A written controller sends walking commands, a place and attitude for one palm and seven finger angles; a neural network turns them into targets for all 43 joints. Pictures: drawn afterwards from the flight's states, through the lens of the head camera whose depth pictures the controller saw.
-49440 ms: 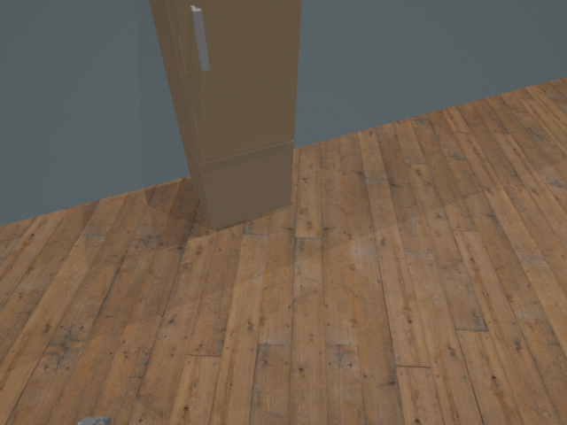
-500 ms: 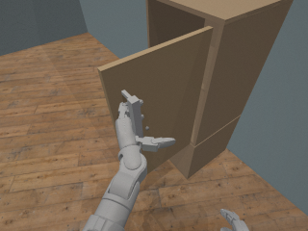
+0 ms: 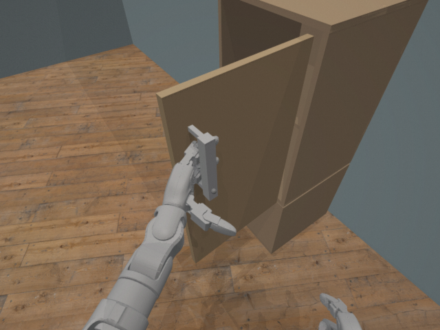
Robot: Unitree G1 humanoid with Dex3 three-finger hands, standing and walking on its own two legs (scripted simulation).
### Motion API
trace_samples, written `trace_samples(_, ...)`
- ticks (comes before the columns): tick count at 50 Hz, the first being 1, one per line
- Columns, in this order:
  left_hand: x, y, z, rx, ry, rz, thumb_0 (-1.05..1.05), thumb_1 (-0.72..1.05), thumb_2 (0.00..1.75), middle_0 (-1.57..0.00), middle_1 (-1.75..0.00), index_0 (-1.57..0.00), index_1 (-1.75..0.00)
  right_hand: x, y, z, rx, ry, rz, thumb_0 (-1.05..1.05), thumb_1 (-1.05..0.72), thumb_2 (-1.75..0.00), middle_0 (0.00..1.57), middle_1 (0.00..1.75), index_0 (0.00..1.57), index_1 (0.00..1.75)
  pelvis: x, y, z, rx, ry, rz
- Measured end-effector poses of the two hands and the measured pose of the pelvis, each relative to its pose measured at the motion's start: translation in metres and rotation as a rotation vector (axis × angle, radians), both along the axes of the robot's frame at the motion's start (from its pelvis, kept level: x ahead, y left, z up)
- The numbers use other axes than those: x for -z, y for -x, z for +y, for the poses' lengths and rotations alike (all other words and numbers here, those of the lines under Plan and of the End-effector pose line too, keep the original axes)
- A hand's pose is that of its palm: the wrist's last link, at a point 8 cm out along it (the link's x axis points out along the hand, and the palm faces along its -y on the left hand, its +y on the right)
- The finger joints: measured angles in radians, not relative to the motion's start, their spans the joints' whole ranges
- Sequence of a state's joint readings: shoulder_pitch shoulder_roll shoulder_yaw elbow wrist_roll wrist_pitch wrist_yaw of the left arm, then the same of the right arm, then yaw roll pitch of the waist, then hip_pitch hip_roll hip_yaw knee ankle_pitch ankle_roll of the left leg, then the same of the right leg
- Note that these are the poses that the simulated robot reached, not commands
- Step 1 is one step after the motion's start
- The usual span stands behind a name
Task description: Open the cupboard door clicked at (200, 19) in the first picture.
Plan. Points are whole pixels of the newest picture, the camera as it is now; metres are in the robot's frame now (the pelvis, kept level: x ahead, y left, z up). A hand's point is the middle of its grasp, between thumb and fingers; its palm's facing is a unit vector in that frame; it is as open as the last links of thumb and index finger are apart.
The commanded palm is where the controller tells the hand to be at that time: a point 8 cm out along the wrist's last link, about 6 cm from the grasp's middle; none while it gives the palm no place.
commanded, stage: slide the hand sideways off the handle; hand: left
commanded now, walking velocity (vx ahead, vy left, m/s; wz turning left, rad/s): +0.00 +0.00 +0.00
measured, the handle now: (202, 164) +0.39 +0.07 +0.11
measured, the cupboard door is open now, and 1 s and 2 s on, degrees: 94 93 93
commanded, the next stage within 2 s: draw the hand back to the body in 1.02 s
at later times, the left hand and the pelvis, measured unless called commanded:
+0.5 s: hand (207, 199) +0.31 +0.05 +0.10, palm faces -0.16 -0.99 +0.00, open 16.0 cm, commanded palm +0.28 +0.13 +0.10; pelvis +0.02 -0.01 +0.01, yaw -3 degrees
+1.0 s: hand (162, 222) +0.27 +0.12 +0.10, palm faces -0.06 -1.00 -0.04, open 16.0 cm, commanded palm +0.24 +0.18 +0.10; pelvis +0.04 -0.02 +0.00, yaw -1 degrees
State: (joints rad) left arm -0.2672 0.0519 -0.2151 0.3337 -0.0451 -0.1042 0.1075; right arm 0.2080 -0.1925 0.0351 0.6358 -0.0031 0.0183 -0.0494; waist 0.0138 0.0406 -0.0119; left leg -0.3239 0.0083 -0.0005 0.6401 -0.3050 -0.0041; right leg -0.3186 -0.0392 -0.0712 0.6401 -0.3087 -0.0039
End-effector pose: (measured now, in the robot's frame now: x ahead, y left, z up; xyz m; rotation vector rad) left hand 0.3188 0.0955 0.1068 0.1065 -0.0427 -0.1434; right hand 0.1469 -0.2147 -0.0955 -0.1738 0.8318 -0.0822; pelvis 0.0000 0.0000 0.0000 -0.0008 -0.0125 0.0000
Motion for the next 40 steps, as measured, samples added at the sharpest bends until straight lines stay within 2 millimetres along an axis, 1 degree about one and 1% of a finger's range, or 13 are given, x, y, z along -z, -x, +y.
trace_samples(3, 0.002, -0.003, 0.002, 0.055, 0.055, 0.049, -0.01, -0.5, 0.3, -0.25, -0.39, -0.19, -0.41, -0.002, 0.002, 0.0, 0.009, -0.003, -0.026, 0.02, -0.9, -0.9, 0.2, 0.3, 0.2, 0.3, -0.001, 0.002, 0.002, 0.004, 0.0, -0.005)
trace_samples(7, 0.002, -0.001, -0.002, 0.037, 0.105, 0.059, -0.01, -0.5, 0.3, -0.2, -0.35, -0.2, -0.37, -0.006, 0.004, 0.001, 0.007, -0.019, -0.058, 0.02, -0.9, -0.9, 0.2, 0.3, 0.2, 0.3, -0.001, 0.002, 0.003, 0.017, -0.005, -0.001)
trace_samples(13, 0.004, 0.003, -0.006, 0.025, 0.101, 0.04, -0.01, -0.5, 0.3, -0.21, -0.35, -0.2, -0.35, -0.01, 0.003, 0.0, 0.005, -0.031, -0.071, 0.02, -0.9, -0.9, 0.2, 0.3, 0.2, 0.3, -0.002, -0.001, 0.0, 0.035, -0.009, 0.002)
trace_samples(18, 0.004, 0.006, -0.003, 0.033, 0.094, 0.042, -0.01, -0.5, 0.3, -0.21, -0.34, -0.2, -0.34, -0.012, -0.002, -0.005, 0.021, -0.029, -0.069, 0.02, -0.9, -0.9, 0.2, 0.3, 0.2, 0.3, -0.004, -0.008, -0.003, 0.046, -0.009, 0.002)
trace_samples(23, 0.005, 0.014, 0.006, 0.027, 0.099, 0.052, -0.01, -0.5, 0.3, -0.21, -0.33, -0.21, -0.34, -0.016, -0.013, -0.012, 0.026, -0.021, -0.076, 0.02, -0.9, -0.9, 0.2, 0.3, 0.2, 0.3, -0.005, -0.016, -0.007, 0.049, -0.008, 0.003)
trace_samples(29, 0.006, 0.027, 0.021, 0.007, 0.095, 0.06, -0.01, -0.49, 0.3, -0.23, -0.33, -0.22, -0.34, -0.023, -0.033, -0.018, 0.019, -0.012, -0.111, 0.02, -0.9, -0.9, 0.2, 0.3, 0.2, 0.3, -0.006, -0.026, -0.012, 0.046, -0.007, 0.005)
trace_samples(35, 0.008, 0.039, 0.037, -0.01, 0.082, 0.067, -0.01, -0.5, 0.3, -0.23, -0.34, -0.23, -0.34, -0.028, -0.052, -0.021, -0.002, -0.006, -0.156, 0.02, -0.9, -0.9, 0.2, 0.3, 0.2, 0.3, -0.005, -0.032, -0.016, 0.035, -0.006, 0.007)
trace_samples(40, 0.008, 0.046, 0.047, -0.016, 0.08, 0.068, -0.01, -0.5, 0.3, -0.24, -0.34, -0.24, -0.34, -0.03, -0.062, -0.02, -0.014, -0.006, -0.184, 0.02, -0.9, -0.9, 0.2, 0.3, 0.2, 0.3, -0.004, -0.035, -0.018, 0.028, -0.006, 0.012)
